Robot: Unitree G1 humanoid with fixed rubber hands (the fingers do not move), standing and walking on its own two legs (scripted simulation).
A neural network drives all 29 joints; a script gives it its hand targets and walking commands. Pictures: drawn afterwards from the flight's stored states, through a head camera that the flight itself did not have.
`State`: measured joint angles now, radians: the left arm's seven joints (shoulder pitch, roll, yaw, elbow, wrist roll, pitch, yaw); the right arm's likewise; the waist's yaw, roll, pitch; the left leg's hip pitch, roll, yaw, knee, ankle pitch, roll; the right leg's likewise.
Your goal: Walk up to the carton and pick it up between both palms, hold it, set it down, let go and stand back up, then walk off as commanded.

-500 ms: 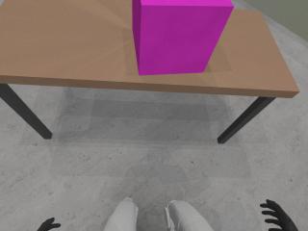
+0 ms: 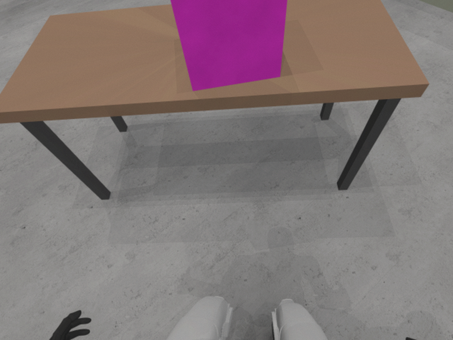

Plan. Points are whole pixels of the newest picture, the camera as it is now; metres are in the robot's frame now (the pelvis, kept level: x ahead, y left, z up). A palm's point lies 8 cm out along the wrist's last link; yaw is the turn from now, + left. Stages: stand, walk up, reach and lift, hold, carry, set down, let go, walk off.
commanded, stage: walk off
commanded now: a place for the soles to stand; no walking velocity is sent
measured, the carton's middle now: (226, 13) +0.90 +0.05 +0.04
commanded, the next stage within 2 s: none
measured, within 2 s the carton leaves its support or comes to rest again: neither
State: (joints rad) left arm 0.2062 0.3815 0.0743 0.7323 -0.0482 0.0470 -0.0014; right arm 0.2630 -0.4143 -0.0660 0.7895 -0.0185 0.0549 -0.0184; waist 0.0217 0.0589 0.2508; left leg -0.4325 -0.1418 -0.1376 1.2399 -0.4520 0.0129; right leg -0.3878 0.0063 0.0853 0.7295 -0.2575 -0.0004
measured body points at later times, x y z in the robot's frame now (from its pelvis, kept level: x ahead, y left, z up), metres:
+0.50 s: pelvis -0.10 +0.04 +0.01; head -0.01 +0.09 +0.44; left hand -0.01 +0.34 -0.15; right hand +0.01 -0.29 -0.06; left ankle -0.03 +0.14 -0.71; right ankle -0.15 -0.12 -0.62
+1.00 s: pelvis -0.25 -0.03 -0.01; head -0.20 -0.06 +0.44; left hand -0.17 +0.29 -0.10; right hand -0.18 -0.35 -0.13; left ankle -0.26 +0.09 -0.62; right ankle -0.16 -0.17 -0.71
